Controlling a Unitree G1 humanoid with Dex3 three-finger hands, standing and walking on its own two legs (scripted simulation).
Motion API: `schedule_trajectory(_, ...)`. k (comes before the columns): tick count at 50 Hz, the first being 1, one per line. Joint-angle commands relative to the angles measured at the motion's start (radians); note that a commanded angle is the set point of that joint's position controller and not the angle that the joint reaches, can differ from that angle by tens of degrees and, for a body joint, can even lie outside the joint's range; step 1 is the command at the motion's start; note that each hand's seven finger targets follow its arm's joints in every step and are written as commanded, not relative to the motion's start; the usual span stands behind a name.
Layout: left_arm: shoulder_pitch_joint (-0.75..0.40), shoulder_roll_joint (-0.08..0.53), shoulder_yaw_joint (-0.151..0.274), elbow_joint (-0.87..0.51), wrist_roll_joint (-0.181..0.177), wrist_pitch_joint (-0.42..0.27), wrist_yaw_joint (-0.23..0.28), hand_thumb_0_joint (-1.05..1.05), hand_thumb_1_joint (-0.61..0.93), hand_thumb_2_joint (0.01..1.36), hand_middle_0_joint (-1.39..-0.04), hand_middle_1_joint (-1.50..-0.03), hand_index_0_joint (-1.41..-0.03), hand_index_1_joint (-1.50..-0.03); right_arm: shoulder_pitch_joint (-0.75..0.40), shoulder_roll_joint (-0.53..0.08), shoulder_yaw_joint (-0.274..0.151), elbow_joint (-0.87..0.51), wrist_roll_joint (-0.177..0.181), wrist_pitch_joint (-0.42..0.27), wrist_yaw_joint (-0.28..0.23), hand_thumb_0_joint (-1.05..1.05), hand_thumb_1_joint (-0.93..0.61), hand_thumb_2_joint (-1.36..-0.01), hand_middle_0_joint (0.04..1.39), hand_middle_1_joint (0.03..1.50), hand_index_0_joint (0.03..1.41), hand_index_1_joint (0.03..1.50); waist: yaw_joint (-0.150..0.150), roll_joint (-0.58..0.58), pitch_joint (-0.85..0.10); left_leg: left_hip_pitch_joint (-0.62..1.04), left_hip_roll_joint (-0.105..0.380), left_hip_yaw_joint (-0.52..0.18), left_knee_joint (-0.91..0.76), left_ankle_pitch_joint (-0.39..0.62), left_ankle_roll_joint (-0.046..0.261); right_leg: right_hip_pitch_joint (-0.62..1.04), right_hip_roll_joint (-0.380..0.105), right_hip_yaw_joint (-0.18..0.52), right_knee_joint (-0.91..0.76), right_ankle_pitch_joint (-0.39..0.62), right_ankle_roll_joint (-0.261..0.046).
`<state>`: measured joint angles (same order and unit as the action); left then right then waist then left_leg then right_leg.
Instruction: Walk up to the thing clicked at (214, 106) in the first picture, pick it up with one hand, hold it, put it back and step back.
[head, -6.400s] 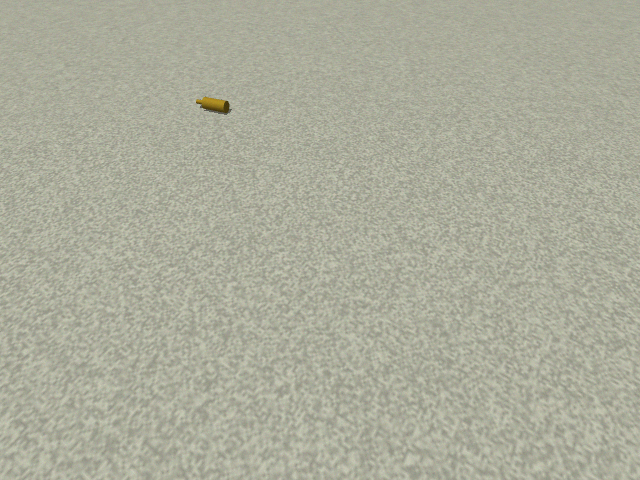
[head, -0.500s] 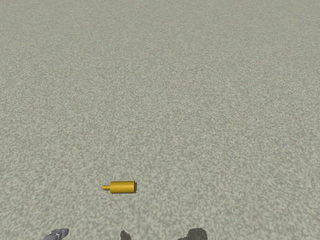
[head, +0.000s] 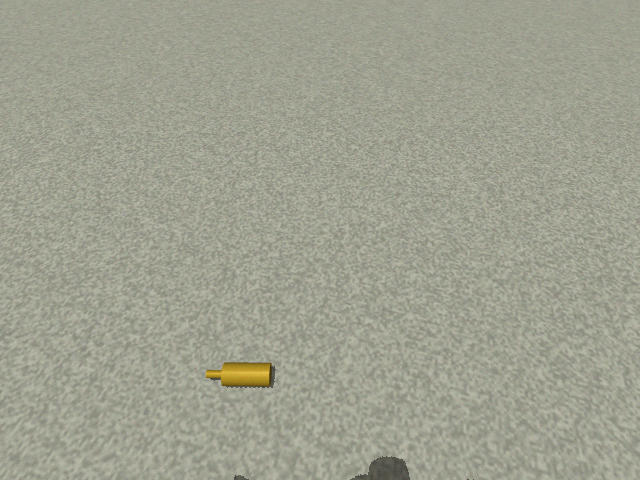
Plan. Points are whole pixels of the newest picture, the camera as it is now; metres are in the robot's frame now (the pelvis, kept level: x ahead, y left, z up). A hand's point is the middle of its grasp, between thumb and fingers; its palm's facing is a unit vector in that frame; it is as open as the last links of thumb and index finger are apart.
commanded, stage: walk up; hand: left
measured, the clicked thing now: (238, 374) +0.52 +0.26 -0.74
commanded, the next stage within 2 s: stand in 0.36 s
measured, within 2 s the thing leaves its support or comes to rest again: neither
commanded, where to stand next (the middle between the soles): +0.04 -0.05 m, yaw -1 degrees
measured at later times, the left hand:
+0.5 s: hand out of the picture +0.08 +0.25 -0.15, palm faces +0.01 -0.94 -0.33, open 7.4 cm
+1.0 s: hand out of the picture +0.06 +0.25 -0.15, palm faces -0.02 -0.94 -0.34, open 7.4 cm
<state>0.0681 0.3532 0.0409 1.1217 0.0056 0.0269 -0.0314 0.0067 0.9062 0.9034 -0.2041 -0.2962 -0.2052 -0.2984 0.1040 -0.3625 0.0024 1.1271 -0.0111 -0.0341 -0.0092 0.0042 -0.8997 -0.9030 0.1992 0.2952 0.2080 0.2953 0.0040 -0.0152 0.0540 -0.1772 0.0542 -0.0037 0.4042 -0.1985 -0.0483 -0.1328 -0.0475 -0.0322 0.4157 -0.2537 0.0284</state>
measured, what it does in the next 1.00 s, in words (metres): stands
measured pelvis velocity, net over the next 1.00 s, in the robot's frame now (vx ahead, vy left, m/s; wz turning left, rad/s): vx -0.01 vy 0.00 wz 0.00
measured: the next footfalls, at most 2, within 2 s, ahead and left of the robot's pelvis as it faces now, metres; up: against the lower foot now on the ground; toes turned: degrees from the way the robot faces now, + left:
none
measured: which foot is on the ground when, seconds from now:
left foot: down 0.00-1.00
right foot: down 0.00-1.00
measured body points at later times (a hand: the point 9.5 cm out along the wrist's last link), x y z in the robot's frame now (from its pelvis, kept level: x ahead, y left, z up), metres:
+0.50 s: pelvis +0.00 +0.00 +0.00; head +0.01 +0.00 +0.45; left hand +0.08 +0.30 -0.13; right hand +0.09 -0.30 -0.13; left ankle +0.01 +0.15 -0.74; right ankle -0.02 -0.14 -0.74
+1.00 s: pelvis -0.01 +0.00 +0.00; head -0.01 +0.00 +0.45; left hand +0.06 +0.30 -0.13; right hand +0.06 -0.30 -0.13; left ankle +0.01 +0.15 -0.74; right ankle -0.02 -0.14 -0.74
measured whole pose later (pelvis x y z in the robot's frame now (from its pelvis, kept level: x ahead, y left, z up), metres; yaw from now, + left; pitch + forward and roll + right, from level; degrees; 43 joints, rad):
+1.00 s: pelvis -0.01 +0.00 +0.00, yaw +0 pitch -2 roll +0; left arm 0.10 0.36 0.01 1.13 0.01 -0.01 -0.02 0.01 0.91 0.90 -0.20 -0.30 -0.21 -0.30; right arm 0.10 -0.35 0.00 1.15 -0.01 0.00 0.02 0.00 -0.90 -0.90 0.20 0.30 0.21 0.30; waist 0.00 0.01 0.06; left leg -0.14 0.06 0.00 0.32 -0.14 -0.05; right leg -0.10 -0.04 -0.04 0.34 -0.20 0.03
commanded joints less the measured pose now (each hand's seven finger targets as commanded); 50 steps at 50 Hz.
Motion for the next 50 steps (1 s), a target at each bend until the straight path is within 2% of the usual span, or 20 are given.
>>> schedule_trajectory(1, -0.058, 0.211, 0.038, -0.068, 0.003, -0.021, 0.016, 0.0, 0.9, 0.9, -0.2, -0.3, -0.2, -0.3, -0.046, -0.232, -0.045, -0.058, 0.0, -0.019, -0.017, 0.0, -0.9, -0.9, 0.2, 0.3, 0.2, 0.3, 0.001, 0.022, -0.102, 0.044, 0.074, -0.042, -0.048, 0.221, 0.064, 0.013, -0.074, 0.052, -0.071, 0.166, -0.047)
schedule_trajectory(17, -0.036, 0.206, 0.043, -0.072, 0.007, -0.021, 0.018, 0.0, 0.9, 0.9, -0.2, -0.3, -0.2, -0.3, -0.042, -0.219, -0.048, -0.059, -0.001, -0.015, -0.018, 0.0, -0.9, -0.9, 0.2, 0.3, 0.2, 0.3, -0.001, 0.011, -0.1, 0.041, 0.067, -0.048, -0.06, 0.208, 0.06, 0.028, -0.074, 0.045, -0.086, 0.143, -0.048)
schedule_trajectory(18, -0.034, 0.197, 0.026, -0.065, -0.001, -0.033, 0.024, 0.0, 0.9, 0.9, -0.2, -0.3, -0.2, -0.3, -0.099, -0.209, -0.045, -0.065, -0.004, -0.008, -0.01, 0.0, -0.9, -0.9, 0.2, 0.3, 0.2, 0.3, 0.009, 0.055, -0.075, 0.054, 0.086, -0.058, -0.064, 0.288, 0.05, 0.015, -0.088, 0.063, -0.097, 0.221, -0.043)
schedule_trajectory(19, -0.023, 0.201, 0.027, -0.062, -0.003, -0.04, 0.026, 0.0, 0.9, 0.9, -0.2, -0.3, -0.2, -0.3, -0.086, -0.206, -0.044, -0.067, -0.002, -0.005, -0.007, 0.0, -0.9, -0.9, 0.2, 0.3, 0.2, 0.3, 0.004, 0.052, -0.099, 0.068, 0.089, -0.057, -0.055, 0.312, 0.052, 0.04, -0.095, 0.065, -0.099, 0.263, -0.04)
schedule_trajectory(23, -0.028, 0.211, 0.022, -0.056, -0.001, -0.05, 0.032, 0.0, 0.9, 0.9, -0.2, -0.3, -0.2, -0.3, -0.078, -0.207, -0.043, -0.057, 0.005, 0.004, 0.0, 0.0, -0.9, -0.9, 0.2, 0.3, 0.2, 0.3, -0.004, 0.015, -0.124, 0.098, 0.089, -0.052, -0.067, 0.306, 0.05, 0.059, -0.096, 0.061, -0.103, 0.3, -0.035)
schedule_trajectory(29, -0.035, 0.212, 0.012, -0.05, 0.002, -0.051, 0.033, 0.0, 0.9, 0.9, -0.2, -0.3, -0.2, -0.3, -0.092, -0.208, -0.042, -0.047, 0.001, 0.014, 0.006, 0.0, -0.9, -0.9, 0.2, 0.3, 0.2, 0.3, -0.008, 0.01, -0.079, 0.079, 0.082, -0.053, -0.103, 0.168, 0.045, 0.019, -0.089, 0.062, -0.147, 0.15, -0.033)
schedule_trajectory(35, -0.022, 0.217, 0.007, -0.045, 0.002, -0.054, 0.033, 0.0, 0.9, 0.9, -0.2, -0.3, -0.2, -0.3, -0.082, -0.206, -0.043, -0.039, 0.001, 0.01, 0.011, 0.0, -0.9, -0.9, 0.2, 0.3, 0.2, 0.3, -0.004, 0.016, -0.075, 0.076, 0.086, -0.061, -0.122, 0.151, 0.043, 0.016, -0.09, 0.064, -0.147, 0.121, -0.036)
schedule_trajectory(41, -0.018, 0.219, 0.005, -0.048, 0.001, -0.057, 0.035, 0.0, 0.9, 0.9, -0.2, -0.3, -0.2, -0.3, -0.073, -0.205, -0.043, -0.035, 0.0, 0.009, 0.012, 0.0, -0.9, -0.9, 0.2, 0.3, 0.2, 0.3, -0.005, 0.006, -0.077, 0.07, 0.085, -0.06, -0.121, 0.168, 0.045, 0.02, -0.092, 0.067, -0.149, 0.154, -0.034)
schedule_trajectory(44, -0.022, 0.221, 0.005, -0.048, 0.001, -0.054, 0.034, 0.0, 0.9, 0.9, -0.2, -0.3, -0.2, -0.3, -0.066, -0.206, -0.042, -0.033, 0.0, 0.011, 0.011, 0.0, -0.9, -0.9, 0.2, 0.3, 0.2, 0.3, -0.007, 0.014, -0.062, 0.058, 0.081, -0.059, -0.123, 0.117, 0.046, 0.011, -0.092, 0.072, -0.157, 0.095, -0.036)
schedule_trajectory(47, -0.014, 0.222, 0.005, -0.048, 0.001, -0.054, 0.033, 0.0, 0.9, 0.9, -0.2, -0.3, -0.2, -0.3, -0.059, -0.207, -0.041, -0.031, 0.0, 0.011, 0.012, 0.0, -0.9, -0.9, 0.2, 0.3, 0.2, 0.3, -0.005, 0.023, -0.064, 0.05, 0.082, -0.064, -0.133, 0.103, 0.045, 0.012, -0.09, 0.07, -0.155, 0.085, -0.037)
schedule_trajectory(50, -0.006, 0.224, 0.004, -0.048, 0.003, -0.054, 0.033, 0.0, 0.9, 0.9, -0.2, -0.3, -0.2, -0.3, -0.056, -0.207, -0.043, -0.033, -0.001, 0.009, 0.012, 0.0, -0.9, -0.9, 0.2, 0.3, 0.2, 0.3, -0.005, 0.017, -0.072, 0.063, 0.086, -0.064, -0.128, 0.133, 0.045, 0.007, -0.09, 0.067, -0.147, 0.107, -0.037)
